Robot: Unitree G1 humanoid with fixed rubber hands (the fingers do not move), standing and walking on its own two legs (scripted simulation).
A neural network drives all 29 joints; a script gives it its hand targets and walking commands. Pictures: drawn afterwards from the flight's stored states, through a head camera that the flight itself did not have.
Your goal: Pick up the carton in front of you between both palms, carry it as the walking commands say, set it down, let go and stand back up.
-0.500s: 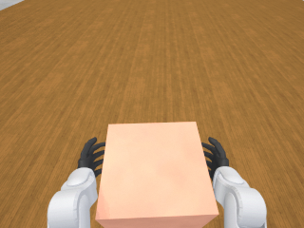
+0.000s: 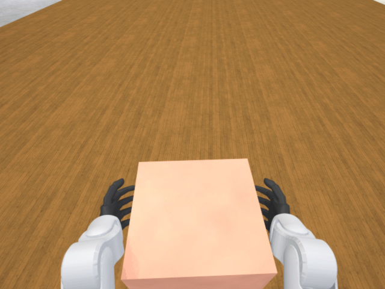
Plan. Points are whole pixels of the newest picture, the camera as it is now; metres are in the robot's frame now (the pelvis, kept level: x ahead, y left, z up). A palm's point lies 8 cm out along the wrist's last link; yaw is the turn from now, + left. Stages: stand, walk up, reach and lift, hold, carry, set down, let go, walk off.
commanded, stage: carry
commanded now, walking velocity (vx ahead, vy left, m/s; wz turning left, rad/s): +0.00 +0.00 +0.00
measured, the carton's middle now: (195, 237) +0.22 +0.00 +0.02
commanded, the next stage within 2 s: none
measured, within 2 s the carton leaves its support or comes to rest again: neither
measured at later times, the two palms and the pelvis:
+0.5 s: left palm (117, 226) +0.22 +0.15 +0.07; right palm (275, 225) +0.22 -0.15 +0.07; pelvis -0.02 +0.00 +0.00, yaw +0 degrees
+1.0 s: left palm (126, 215) +0.27 +0.14 +0.03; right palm (266, 215) +0.26 -0.16 +0.03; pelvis -0.02 +0.00 +0.00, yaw +0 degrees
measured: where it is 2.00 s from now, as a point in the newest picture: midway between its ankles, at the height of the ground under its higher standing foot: (195, 287)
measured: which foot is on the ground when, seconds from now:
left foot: down 0.00-1.00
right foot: down 0.00-1.00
